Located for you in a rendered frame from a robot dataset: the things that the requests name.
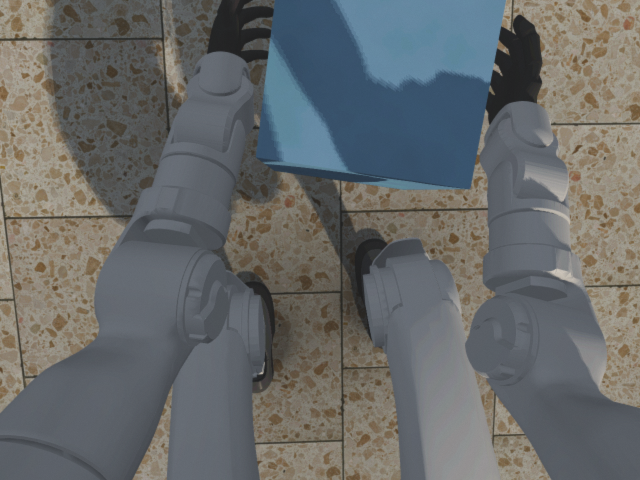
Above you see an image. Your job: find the robot right forearm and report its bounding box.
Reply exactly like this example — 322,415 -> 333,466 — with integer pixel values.
479,101 -> 607,370

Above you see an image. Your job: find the robot left thigh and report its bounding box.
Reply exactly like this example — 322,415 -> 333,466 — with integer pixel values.
167,284 -> 265,480

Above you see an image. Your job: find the robot right hand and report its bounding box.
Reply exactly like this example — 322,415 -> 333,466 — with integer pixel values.
486,15 -> 543,125

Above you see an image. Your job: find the robot right upper arm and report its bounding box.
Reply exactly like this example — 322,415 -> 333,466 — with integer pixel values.
465,293 -> 640,480

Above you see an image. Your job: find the robot left hand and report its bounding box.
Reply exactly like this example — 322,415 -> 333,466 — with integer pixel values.
207,0 -> 274,63

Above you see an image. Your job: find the robot left forearm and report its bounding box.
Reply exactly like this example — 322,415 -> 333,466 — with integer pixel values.
94,51 -> 254,321

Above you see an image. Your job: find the robot left upper arm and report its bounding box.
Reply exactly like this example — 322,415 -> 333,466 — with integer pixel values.
0,240 -> 229,480

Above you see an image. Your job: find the carton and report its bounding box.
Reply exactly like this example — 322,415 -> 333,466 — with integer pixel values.
256,0 -> 506,190

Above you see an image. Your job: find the right robot shin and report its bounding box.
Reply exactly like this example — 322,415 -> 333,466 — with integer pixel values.
372,237 -> 462,317

